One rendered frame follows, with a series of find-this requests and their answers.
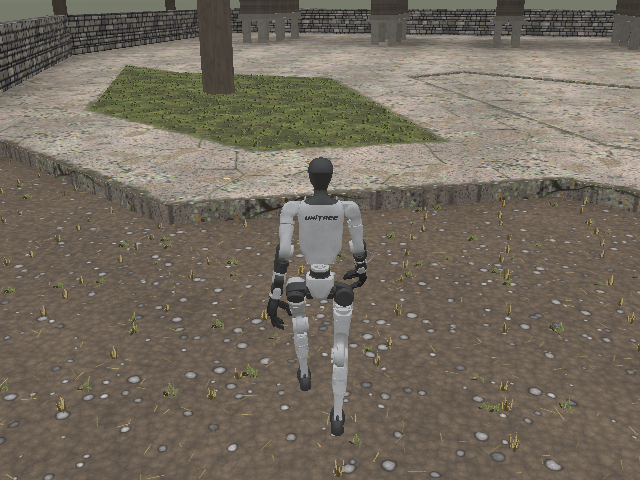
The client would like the robot right hand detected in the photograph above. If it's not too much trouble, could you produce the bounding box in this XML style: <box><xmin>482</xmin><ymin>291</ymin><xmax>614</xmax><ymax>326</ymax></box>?
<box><xmin>343</xmin><ymin>268</ymin><xmax>367</xmax><ymax>289</ymax></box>

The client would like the left robot upper arm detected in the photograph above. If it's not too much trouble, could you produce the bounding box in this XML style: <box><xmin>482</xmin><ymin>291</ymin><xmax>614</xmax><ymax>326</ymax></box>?
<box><xmin>279</xmin><ymin>201</ymin><xmax>300</xmax><ymax>258</ymax></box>

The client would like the robot left hand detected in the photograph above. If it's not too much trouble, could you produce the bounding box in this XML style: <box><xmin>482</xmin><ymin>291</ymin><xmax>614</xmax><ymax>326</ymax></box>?
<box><xmin>267</xmin><ymin>296</ymin><xmax>292</xmax><ymax>330</ymax></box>

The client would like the humanoid robot torso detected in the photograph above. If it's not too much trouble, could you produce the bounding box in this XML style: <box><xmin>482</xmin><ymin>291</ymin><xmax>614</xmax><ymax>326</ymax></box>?
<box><xmin>297</xmin><ymin>196</ymin><xmax>344</xmax><ymax>300</ymax></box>

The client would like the right robot upper arm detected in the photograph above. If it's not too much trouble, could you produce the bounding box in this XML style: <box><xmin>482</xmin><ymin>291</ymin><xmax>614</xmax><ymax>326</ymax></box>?
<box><xmin>341</xmin><ymin>201</ymin><xmax>365</xmax><ymax>254</ymax></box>

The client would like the humanoid robot head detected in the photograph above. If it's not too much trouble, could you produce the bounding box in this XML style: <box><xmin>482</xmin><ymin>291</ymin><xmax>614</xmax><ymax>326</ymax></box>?
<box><xmin>304</xmin><ymin>157</ymin><xmax>338</xmax><ymax>205</ymax></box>

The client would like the robot right forearm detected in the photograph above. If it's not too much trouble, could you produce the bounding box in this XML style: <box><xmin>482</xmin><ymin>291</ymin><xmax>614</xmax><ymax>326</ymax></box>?
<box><xmin>353</xmin><ymin>239</ymin><xmax>367</xmax><ymax>274</ymax></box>

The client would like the robot left forearm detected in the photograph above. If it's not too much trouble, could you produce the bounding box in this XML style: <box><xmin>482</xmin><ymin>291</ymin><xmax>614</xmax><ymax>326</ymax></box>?
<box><xmin>269</xmin><ymin>243</ymin><xmax>289</xmax><ymax>300</ymax></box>

